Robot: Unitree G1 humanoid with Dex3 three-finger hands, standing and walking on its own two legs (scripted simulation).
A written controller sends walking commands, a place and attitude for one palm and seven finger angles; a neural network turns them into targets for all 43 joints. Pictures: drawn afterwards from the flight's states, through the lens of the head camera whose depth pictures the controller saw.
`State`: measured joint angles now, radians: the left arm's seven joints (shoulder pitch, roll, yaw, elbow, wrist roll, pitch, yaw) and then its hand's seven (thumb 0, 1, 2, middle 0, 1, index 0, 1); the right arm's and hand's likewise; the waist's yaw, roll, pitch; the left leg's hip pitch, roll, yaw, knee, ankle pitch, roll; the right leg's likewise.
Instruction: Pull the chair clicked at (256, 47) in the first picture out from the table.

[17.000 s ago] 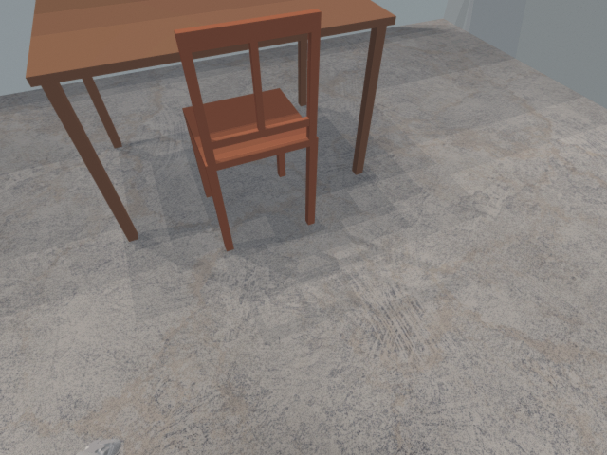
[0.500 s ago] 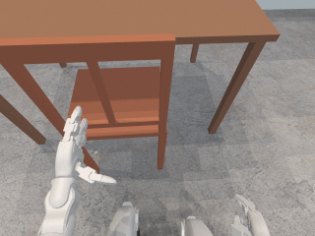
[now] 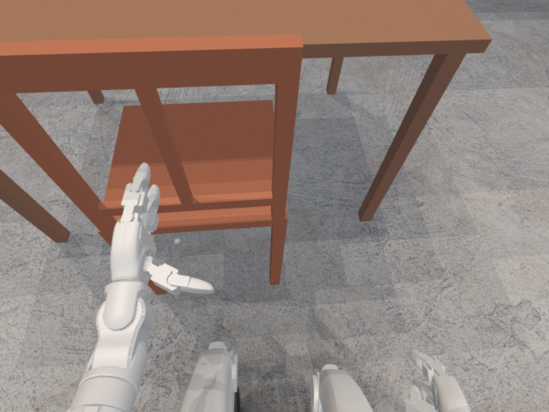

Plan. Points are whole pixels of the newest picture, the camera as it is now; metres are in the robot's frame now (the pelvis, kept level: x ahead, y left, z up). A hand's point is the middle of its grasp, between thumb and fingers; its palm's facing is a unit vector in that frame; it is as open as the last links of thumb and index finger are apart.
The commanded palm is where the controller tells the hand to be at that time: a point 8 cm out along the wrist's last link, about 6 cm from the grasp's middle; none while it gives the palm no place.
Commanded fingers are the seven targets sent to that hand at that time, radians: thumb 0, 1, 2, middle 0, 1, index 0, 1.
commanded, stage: aim the fingers beside a spindle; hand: left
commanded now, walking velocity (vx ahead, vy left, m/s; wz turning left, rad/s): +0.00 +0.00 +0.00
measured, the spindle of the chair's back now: (170, 154) +0.50 +0.19 +0.03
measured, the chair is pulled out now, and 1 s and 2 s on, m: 0.00 0.00 0.00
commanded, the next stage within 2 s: push the fingers through the gap in 0.62 s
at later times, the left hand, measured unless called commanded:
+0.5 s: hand (178, 243) +0.34 +0.15 +0.03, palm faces +0.08 -1.00 -0.02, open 16.9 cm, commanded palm +0.32 +0.20 +0.03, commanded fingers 0.00 -0.50 0.30 -0.06 -0.08 -0.06 -0.08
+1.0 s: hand (179, 226) +0.37 +0.15 +0.03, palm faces +0.09 -1.00 -0.02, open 16.9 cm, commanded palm +0.35 +0.20 +0.02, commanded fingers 0.00 -0.50 0.30 -0.06 -0.08 -0.06 -0.08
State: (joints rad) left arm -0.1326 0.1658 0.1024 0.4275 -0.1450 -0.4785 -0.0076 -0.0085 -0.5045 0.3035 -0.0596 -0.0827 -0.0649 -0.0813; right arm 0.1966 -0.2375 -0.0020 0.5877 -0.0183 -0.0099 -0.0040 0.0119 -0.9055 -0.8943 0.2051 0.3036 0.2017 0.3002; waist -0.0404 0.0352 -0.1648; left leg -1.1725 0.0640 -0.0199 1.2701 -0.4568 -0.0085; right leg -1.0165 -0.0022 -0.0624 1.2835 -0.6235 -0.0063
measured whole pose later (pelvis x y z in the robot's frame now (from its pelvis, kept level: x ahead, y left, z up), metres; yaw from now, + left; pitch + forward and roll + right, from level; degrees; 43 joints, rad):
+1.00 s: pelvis +0.00 +0.00 +0.00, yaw +0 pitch +21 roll -3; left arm -0.24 0.18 0.13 0.51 -0.14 -0.47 0.01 -0.01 -0.51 0.30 -0.06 -0.08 -0.07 -0.08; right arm 0.20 -0.23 0.00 0.59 -0.02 0.02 0.00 0.01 -0.91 -0.89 0.21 0.30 0.20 0.30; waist -0.05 0.04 -0.17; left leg -1.20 0.07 -0.02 1.29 -0.46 -0.01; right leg -1.05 0.00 -0.06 1.30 -0.62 -0.01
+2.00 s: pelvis +0.00 +0.01 -0.01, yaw -2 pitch +25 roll -3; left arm -0.66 0.28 0.31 0.92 -0.07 -0.51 0.01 -0.01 -0.50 0.30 -0.06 -0.08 -0.06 -0.08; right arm 0.28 -0.24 -0.01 0.64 -0.05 0.08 0.03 0.01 -0.91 -0.89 0.20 0.30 0.20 0.30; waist -0.12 0.05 -0.16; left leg -1.28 0.08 -0.01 1.30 -0.46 0.01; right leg -1.13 0.01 -0.04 1.30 -0.61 0.01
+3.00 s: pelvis +0.00 +0.01 -0.01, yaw -2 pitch +25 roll -3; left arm -0.65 0.28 0.31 0.94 -0.08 -0.53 0.02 -0.01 -0.16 0.45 -0.42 -1.19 -0.41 -1.19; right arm 0.28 -0.24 0.00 0.64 -0.04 0.10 0.04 0.01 -0.91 -0.89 0.20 0.30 0.20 0.30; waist -0.12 0.05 -0.16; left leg -1.27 0.08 -0.01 1.30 -0.46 0.00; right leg -1.12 0.02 -0.05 1.30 -0.61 0.00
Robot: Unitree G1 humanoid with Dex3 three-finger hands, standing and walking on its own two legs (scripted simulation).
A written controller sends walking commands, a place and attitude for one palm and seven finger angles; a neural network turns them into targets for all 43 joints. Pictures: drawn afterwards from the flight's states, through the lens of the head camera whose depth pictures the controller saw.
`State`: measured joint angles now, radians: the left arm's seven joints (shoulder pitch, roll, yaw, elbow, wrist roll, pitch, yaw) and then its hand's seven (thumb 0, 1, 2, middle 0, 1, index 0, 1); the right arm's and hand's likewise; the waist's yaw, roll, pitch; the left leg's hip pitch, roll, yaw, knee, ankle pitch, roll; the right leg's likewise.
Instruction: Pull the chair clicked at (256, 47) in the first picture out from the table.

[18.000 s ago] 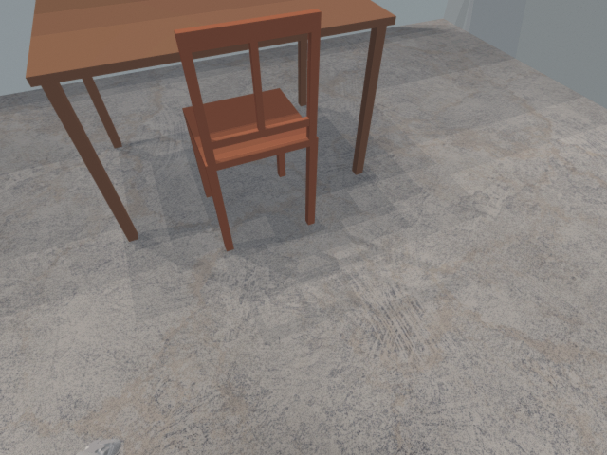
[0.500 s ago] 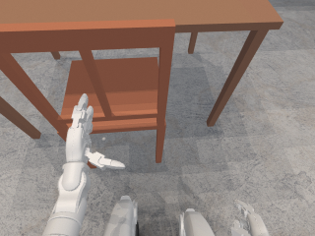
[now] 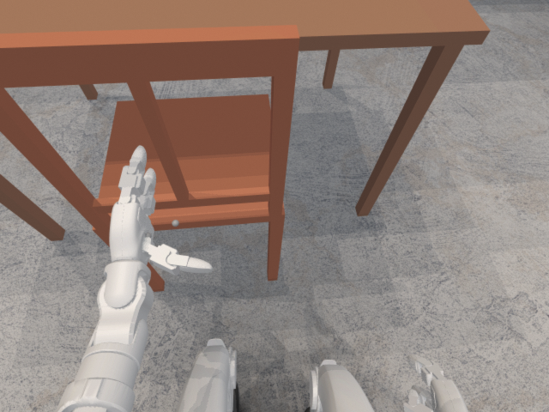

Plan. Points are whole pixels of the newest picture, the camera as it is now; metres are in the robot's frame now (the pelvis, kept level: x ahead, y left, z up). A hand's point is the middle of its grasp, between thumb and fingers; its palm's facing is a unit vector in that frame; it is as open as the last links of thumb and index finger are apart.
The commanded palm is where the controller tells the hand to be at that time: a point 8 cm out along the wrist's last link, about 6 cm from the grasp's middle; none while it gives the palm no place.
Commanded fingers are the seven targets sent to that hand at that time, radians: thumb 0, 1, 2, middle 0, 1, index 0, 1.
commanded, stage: push the fingers through the gap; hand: left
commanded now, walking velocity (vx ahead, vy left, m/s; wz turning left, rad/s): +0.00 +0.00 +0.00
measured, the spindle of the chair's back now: (164, 149) +0.50 +0.19 +0.04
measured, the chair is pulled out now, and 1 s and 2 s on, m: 0.00 0.00 0.00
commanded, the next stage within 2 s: hook a spindle and tug to test in 1.32 s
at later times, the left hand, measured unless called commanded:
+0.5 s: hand (175, 193) +0.42 +0.16 +0.03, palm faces +0.12 -0.99 -0.02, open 16.9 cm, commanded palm +0.40 +0.21 +0.03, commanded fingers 0.00 -0.50 0.30 -0.06 -0.08 -0.06 -0.08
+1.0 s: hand (179, 163) +0.48 +0.16 +0.03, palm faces +0.13 -0.99 -0.02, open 16.9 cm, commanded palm +0.44 +0.20 +0.03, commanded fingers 0.00 -0.50 0.30 -0.06 -0.08 -0.06 -0.08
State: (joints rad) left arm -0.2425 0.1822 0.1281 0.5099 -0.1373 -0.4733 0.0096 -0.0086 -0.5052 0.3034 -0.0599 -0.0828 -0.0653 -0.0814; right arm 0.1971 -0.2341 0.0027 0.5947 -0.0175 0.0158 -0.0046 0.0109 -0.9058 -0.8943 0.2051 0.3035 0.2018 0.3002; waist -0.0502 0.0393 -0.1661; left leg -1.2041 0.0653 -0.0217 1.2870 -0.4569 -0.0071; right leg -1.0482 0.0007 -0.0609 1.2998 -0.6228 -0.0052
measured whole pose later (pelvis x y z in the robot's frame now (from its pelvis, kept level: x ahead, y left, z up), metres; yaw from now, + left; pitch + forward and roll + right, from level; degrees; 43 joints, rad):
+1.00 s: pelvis +0.00 +0.01 +0.00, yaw -2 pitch +25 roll -3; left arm -0.66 0.28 0.31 0.92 -0.07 -0.51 0.01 -0.01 -0.50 0.30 -0.06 -0.08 -0.06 -0.08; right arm 0.28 -0.24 -0.01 0.64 -0.05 0.08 0.03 0.01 -0.91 -0.89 0.20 0.30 0.20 0.30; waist -0.12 0.05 -0.16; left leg -1.28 0.08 -0.01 1.30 -0.46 0.01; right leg -1.13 0.01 -0.04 1.30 -0.61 0.01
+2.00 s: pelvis +0.00 +0.01 +0.00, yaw -1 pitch +25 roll -3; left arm -0.65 0.28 0.31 0.94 -0.08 -0.53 0.02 -0.01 -0.16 0.45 -0.42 -1.19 -0.41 -1.19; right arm 0.28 -0.24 0.00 0.64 -0.04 0.10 0.04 0.01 -0.91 -0.89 0.20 0.30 0.20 0.30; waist -0.12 0.05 -0.16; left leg -1.27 0.08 -0.01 1.30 -0.46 0.00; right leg -1.12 0.02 -0.05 1.30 -0.61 0.00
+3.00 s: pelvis +0.01 +0.01 +0.01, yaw -1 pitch +23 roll -3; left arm -0.44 0.20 0.21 0.73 -0.11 -0.52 0.03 0.02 0.72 0.81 -0.46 -1.45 -0.43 -1.45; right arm 0.23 -0.23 -0.01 0.61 -0.03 0.08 0.04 0.01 -0.91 -0.89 0.20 0.30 0.20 0.30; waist -0.08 0.04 -0.17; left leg -1.21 0.07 -0.01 1.27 -0.47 0.00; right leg -1.05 0.01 -0.04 1.26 -0.62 0.01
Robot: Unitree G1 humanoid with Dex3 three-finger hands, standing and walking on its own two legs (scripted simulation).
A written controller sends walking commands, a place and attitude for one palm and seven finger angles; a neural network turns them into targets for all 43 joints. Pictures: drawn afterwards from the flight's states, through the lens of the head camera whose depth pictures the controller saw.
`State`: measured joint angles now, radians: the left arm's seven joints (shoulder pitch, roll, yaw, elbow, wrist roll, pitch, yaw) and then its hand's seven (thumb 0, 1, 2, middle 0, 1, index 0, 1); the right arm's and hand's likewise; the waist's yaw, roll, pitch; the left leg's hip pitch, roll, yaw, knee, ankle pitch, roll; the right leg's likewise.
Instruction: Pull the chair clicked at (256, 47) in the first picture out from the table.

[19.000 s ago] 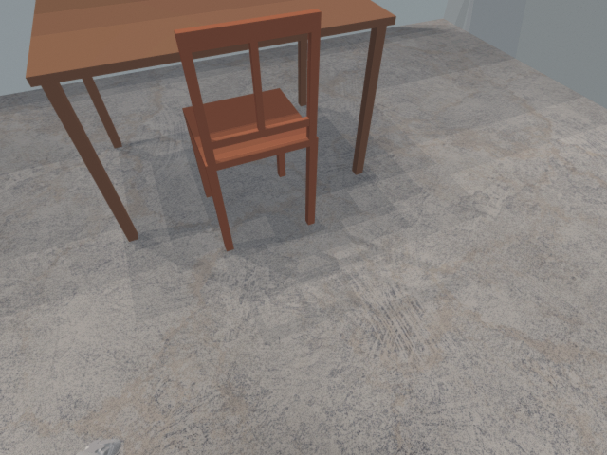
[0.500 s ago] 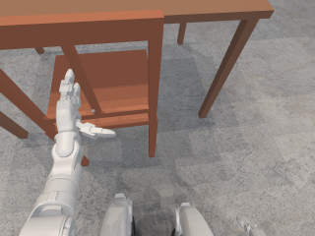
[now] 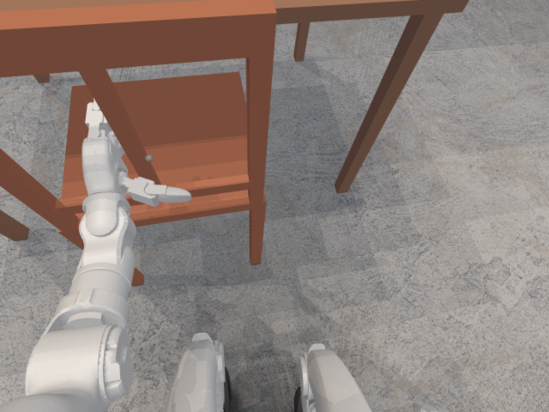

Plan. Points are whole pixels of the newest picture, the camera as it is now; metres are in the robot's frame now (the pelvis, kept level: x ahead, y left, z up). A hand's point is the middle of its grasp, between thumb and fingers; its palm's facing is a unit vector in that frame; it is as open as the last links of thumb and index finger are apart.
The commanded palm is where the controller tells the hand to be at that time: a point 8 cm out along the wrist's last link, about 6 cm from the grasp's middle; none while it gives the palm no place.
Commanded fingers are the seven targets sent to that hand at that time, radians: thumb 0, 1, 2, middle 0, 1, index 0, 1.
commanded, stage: push the fingers through the gap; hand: left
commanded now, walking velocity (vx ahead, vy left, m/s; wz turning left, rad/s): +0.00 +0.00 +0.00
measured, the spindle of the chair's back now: (131, 143) +0.49 +0.19 +0.04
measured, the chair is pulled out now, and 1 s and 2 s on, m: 0.00 0.00 0.04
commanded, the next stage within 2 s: hook a spindle and tug to test in 0.32 s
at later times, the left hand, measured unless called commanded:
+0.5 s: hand (151, 163) +0.46 +0.16 +0.04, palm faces +0.17 -0.99 -0.02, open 16.9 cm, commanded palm +0.42 +0.20 +0.03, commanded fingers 0.00 -0.50 0.30 -0.15 -0.35 -0.15 -0.35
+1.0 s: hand (150, 160) +0.46 +0.16 +0.03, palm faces +0.17 -0.99 -0.02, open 11.4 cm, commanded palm +0.43 +0.20 +0.03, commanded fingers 0.00 0.34 0.66 -0.50 -1.45 -0.50 -1.45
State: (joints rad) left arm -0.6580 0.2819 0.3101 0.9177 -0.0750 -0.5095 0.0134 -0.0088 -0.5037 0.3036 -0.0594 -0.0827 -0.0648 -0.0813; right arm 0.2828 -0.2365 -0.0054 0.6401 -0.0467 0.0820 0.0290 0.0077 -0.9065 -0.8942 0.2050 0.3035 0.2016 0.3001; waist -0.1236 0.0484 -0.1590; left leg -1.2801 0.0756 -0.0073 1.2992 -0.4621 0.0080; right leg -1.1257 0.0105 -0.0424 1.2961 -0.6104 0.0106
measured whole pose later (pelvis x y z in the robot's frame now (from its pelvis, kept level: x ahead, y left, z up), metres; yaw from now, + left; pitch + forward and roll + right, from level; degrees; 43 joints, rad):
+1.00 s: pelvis +0.00 -0.01 +0.00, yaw +0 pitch +25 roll -3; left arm -0.65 0.28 0.31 0.94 -0.08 -0.53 0.02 -0.01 -0.16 0.45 -0.42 -1.19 -0.41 -1.19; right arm 0.28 -0.24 0.00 0.64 -0.04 0.10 0.04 0.01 -0.91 -0.89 0.20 0.30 0.20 0.30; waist -0.12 0.05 -0.16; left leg -1.27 0.08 -0.01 1.30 -0.46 0.00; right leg -1.12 0.02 -0.05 1.30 -0.61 0.00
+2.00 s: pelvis +0.01 +0.00 +0.01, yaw +1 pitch +23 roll -3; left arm -0.44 0.20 0.21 0.73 -0.11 -0.52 0.03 0.02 0.72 0.81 -0.46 -1.45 -0.43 -1.45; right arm 0.23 -0.23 -0.01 0.61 -0.03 0.08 0.04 0.01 -0.91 -0.89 0.20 0.30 0.20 0.30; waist -0.08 0.04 -0.17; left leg -1.21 0.07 -0.01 1.27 -0.47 0.00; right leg -1.05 0.01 -0.04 1.26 -0.62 0.01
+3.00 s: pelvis -0.05 -0.01 +0.11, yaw +2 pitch +2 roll -2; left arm -0.51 0.17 0.04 1.11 -0.06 -0.28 0.09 0.06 0.68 0.79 -0.35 -1.15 -0.50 -1.45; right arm 0.22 -0.27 -0.01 0.76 0.04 -0.04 -0.12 0.01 -0.91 -0.89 0.21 0.30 0.20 0.30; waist -0.05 0.05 0.12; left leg -0.52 0.05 0.01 0.58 -0.10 0.00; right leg -0.40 0.01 -0.05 0.61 -0.25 0.01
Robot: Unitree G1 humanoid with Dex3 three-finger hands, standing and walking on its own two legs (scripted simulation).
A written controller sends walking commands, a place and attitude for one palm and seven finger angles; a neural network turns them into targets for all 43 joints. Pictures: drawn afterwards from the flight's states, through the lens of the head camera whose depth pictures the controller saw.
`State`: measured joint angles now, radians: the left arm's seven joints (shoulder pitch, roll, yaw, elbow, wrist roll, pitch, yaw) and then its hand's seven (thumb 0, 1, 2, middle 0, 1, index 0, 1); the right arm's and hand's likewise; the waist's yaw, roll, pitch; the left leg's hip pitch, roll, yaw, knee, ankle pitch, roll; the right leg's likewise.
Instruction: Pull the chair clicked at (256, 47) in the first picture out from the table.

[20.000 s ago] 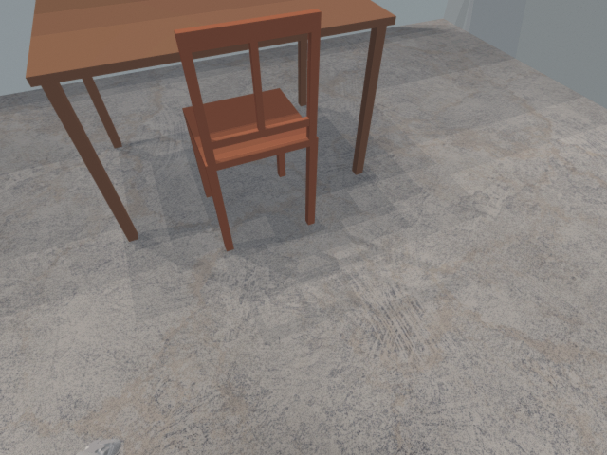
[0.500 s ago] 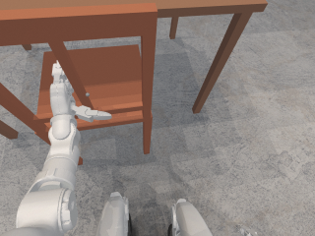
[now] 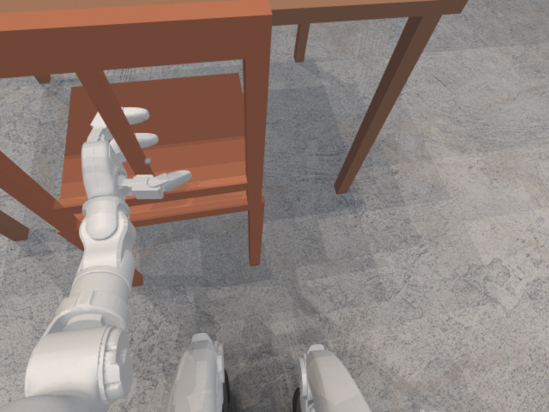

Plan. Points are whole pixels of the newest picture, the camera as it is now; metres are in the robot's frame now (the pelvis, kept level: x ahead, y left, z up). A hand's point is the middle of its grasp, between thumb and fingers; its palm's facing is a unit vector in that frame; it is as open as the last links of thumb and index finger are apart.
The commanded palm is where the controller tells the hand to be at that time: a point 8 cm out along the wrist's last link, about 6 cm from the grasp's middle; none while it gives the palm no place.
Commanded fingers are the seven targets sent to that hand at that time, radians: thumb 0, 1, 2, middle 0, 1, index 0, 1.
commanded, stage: hook a spindle and tug to test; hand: left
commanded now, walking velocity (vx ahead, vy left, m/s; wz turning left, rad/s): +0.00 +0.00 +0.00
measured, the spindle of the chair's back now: (128, 144) +0.49 +0.20 +0.04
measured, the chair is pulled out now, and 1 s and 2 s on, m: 0.00 0.04 0.16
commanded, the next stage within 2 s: step backward, pulling the chair out in 0.92 s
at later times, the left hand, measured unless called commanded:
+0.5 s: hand (146, 165) +0.46 +0.17 +0.04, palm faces +0.16 -0.99 +0.00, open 5.3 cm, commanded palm +0.41 +0.21 +0.03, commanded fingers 0.00 0.90 0.90 -0.50 -1.45 -0.50 -1.45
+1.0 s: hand (146, 184) +0.43 +0.17 +0.04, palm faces +0.15 -0.99 -0.01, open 5.3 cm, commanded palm +0.40 +0.20 +0.03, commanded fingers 0.00 0.90 0.90 -0.50 -1.45 -0.50 -1.45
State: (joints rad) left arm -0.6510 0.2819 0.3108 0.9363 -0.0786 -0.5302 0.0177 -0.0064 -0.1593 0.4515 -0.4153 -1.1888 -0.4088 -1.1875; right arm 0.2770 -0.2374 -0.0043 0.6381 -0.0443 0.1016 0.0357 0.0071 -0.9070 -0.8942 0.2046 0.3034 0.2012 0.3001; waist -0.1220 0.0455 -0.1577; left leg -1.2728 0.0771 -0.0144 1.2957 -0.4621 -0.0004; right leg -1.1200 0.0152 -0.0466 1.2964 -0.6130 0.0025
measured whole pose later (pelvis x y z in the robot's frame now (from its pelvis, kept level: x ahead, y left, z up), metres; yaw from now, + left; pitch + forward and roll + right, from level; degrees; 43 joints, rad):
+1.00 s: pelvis +0.01 +0.00 +0.01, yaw +1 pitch +23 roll -3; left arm -0.44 0.20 0.21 0.73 -0.11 -0.52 0.03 0.02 0.72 0.81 -0.46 -1.45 -0.43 -1.45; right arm 0.23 -0.23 -0.01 0.61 -0.03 0.08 0.04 0.01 -0.91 -0.89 0.20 0.30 0.20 0.30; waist -0.08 0.04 -0.17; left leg -1.21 0.07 -0.01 1.27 -0.47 0.00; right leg -1.05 0.01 -0.04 1.26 -0.62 0.01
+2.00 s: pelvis -0.05 +0.00 +0.11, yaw +2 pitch +2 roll -2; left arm -0.51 0.17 0.04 1.11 -0.06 -0.28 0.09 0.06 0.68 0.79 -0.35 -1.15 -0.50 -1.45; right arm 0.22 -0.27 -0.01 0.76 0.04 -0.04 -0.12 0.01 -0.91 -0.89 0.21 0.30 0.20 0.30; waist -0.05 0.05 0.12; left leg -0.52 0.05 0.01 0.58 -0.10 0.00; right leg -0.40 0.01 -0.05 0.61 -0.25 0.01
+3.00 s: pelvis -0.11 -0.02 +0.11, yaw +5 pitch +1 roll -2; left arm -0.59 0.22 0.02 1.08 -0.04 -0.21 0.07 0.06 0.66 0.82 -0.32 -1.25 -0.50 -1.45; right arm 0.19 -0.21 0.01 0.77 0.02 -0.04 -0.11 0.01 -0.90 -0.89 0.21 0.30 0.20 0.30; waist -0.03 0.00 0.18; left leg -0.49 0.02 -0.06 0.65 -0.18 -0.02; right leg -0.45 0.00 -0.05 0.61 -0.18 0.00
